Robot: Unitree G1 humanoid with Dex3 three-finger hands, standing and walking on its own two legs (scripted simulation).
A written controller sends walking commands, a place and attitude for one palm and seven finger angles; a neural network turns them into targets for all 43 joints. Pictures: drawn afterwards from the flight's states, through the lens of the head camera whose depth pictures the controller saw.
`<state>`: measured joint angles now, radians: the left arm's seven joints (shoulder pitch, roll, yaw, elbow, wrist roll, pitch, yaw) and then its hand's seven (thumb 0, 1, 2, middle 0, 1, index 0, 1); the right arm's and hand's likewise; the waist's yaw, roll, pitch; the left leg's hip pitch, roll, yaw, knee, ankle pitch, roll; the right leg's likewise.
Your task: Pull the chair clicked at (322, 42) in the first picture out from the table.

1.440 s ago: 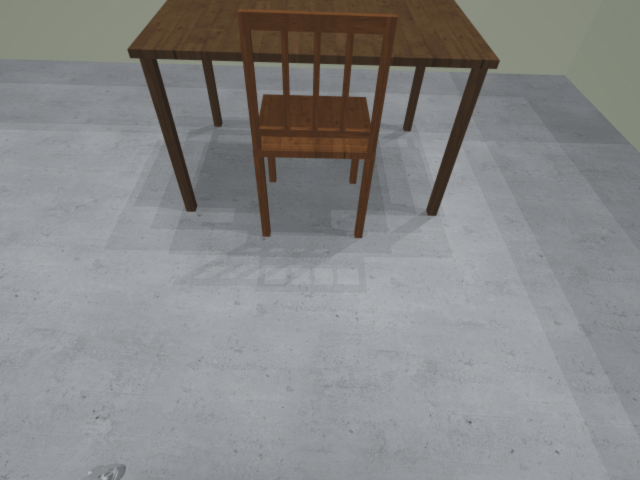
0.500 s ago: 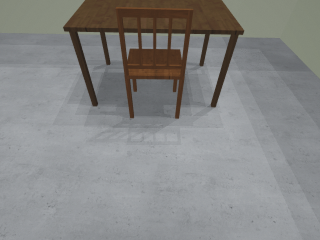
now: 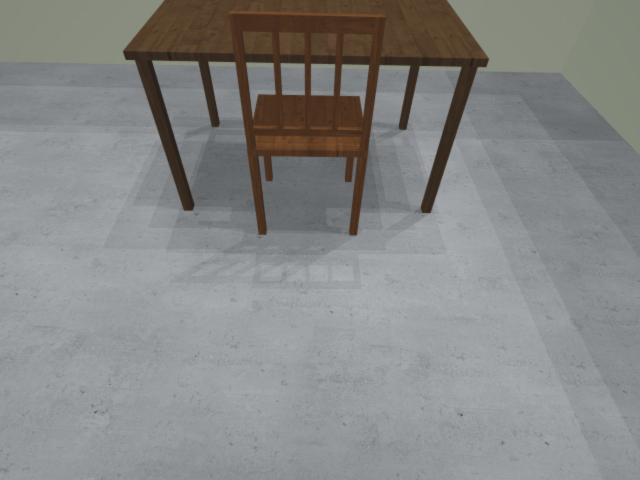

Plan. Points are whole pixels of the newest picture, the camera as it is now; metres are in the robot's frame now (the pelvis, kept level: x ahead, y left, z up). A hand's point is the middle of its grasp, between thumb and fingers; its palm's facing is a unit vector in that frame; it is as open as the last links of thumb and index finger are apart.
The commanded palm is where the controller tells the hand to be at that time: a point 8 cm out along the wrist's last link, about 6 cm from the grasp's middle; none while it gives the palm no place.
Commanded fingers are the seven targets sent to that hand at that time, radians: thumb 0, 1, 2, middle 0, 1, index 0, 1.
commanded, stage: look at it before walking up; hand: left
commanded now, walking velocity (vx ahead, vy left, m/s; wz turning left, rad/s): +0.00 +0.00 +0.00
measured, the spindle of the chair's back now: (307, 84) +1.22 +0.11 -0.09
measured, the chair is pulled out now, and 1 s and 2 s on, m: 0.00 0.00 0.00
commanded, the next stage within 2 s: walk to a spot facing it in 0.10 s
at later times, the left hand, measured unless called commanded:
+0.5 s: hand out of the picture +0.05 +0.20 -0.19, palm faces -0.07 -0.97 -0.21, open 7.4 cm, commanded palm none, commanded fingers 0.00 0.90 0.90 -0.20 -0.30 -0.20 -0.30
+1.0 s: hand out of the picture +0.16 +0.18 -0.20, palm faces -0.12 -0.98 -0.14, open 7.4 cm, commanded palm none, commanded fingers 0.00 0.90 0.90 -0.20 -0.30 -0.20 -0.30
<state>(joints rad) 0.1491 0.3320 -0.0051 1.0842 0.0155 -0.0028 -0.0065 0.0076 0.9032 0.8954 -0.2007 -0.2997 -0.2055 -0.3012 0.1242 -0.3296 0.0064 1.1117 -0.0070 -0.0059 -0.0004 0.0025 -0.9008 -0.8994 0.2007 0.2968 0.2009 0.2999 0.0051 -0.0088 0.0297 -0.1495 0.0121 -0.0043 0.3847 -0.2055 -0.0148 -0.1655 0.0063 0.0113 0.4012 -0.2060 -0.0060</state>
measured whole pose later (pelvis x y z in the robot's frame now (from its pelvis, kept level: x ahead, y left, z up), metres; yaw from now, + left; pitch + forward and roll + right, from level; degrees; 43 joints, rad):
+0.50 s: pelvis +0.04 -0.01 -0.02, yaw -6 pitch -1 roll +1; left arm 0.33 0.23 0.02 1.06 0.03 0.02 -0.03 0.01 0.91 0.90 -0.20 -0.30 -0.20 -0.30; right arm 0.28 -0.22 -0.01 1.08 -0.02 -0.02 0.00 0.00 -0.90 -0.90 0.20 0.30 0.20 0.30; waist 0.02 -0.02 0.00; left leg -0.15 0.05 0.09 0.56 -0.39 -0.02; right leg -0.25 0.02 0.04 0.66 -0.40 -0.03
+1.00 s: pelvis +0.23 +0.00 -0.03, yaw -15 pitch -1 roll -1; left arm 0.50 0.13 0.05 1.14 0.02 -0.04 0.00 0.01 0.90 0.90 -0.20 -0.30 -0.21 -0.30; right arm 0.08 -0.15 -0.04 0.95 -0.02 -0.08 0.01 0.00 -0.90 -0.90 0.20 0.30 0.20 0.30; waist 0.05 -0.02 0.05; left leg -0.45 0.09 0.12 0.66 -0.18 0.04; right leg -0.08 0.03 0.07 0.78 -0.49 -0.03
